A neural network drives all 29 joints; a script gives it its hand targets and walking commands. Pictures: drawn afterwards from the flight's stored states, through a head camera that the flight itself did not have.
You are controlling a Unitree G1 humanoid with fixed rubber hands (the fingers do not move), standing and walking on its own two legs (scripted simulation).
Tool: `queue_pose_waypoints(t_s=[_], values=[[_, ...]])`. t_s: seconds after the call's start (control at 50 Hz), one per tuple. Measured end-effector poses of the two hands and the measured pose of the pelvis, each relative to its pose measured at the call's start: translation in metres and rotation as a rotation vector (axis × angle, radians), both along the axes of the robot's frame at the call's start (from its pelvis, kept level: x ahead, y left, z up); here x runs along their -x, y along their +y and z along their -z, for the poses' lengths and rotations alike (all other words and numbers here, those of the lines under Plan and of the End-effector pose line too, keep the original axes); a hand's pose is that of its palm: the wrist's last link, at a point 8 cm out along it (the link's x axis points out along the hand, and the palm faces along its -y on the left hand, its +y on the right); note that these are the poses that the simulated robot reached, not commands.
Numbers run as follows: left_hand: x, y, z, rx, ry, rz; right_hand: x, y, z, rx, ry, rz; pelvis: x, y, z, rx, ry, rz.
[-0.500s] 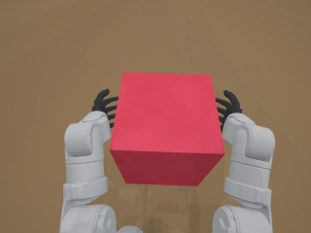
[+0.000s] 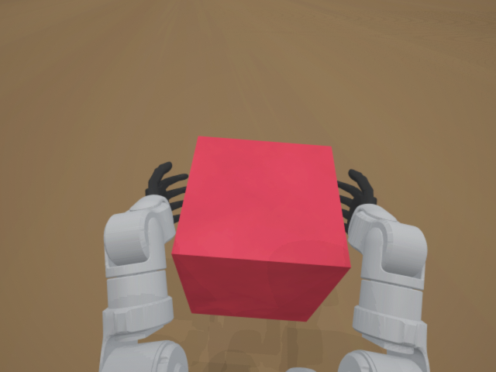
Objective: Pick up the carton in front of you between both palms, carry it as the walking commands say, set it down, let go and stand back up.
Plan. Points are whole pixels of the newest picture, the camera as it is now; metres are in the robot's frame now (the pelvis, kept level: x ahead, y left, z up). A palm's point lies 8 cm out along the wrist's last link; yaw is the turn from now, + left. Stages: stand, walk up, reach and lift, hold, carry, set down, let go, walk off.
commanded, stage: carry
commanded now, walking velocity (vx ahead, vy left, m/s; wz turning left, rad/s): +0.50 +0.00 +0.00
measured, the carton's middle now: (256, 235) +0.33 -0.01 +0.03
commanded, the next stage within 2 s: none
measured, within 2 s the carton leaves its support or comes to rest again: neither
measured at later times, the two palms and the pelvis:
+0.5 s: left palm (188, 119) +0.55 +0.12 +0.10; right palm (334, 118) +0.58 -0.18 +0.10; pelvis +0.33 -0.05 +0.01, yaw +3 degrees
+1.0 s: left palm (184, 47) +0.89 +0.16 +0.09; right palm (294, 51) +0.87 -0.13 +0.09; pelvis +0.65 +0.03 +0.01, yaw -1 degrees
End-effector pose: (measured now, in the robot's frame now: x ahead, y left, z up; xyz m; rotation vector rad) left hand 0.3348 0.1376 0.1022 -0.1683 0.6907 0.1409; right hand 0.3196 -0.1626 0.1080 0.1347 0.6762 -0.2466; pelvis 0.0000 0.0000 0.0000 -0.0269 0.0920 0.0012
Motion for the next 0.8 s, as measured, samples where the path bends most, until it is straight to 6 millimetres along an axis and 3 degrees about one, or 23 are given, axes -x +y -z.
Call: queue_pose_waypoints(t_s=[0.14,0.3,0.38,0.5,0.66,0.8], values=[[-0.055,0.002,0.009,-0.050,-0.025,-0.014,-0.067,0.004,0.008,0.024,-0.017,-0.050,-0.091,-0.009,-0.008,0.002,0.005,0.001],[-0.140,-0.018,0.013,-0.125,-0.086,-0.024,-0.164,-0.016,0.022,0.030,-0.079,-0.119,-0.217,-0.036,0.017,-0.001,-0.016,-0.033],[-0.166,-0.022,0.017,-0.130,-0.005,-0.042,-0.198,-0.020,0.027,0.030,-0.002,-0.151,-0.263,-0.045,0.006,-0.023,-0.017,-0.052],[-0.218,-0.020,0.000,-0.137,-0.014,-0.066,-0.257,-0.018,0.012,0.023,-0.012,-0.173,-0.333,-0.047,-0.009,-0.041,-0.021,-0.045],[-0.324,-0.006,-0.009,-0.124,-0.085,-0.039,-0.353,-0.005,0.000,0.036,-0.080,-0.138,-0.440,-0.026,-0.002,-0.032,-0.036,-0.032],[-0.441,0.023,0.027,-0.079,-0.057,-0.007,-0.460,0.024,0.024,0.075,-0.048,-0.107,-0.543,0.008,0.025,-0.042,-0.045,0.005]])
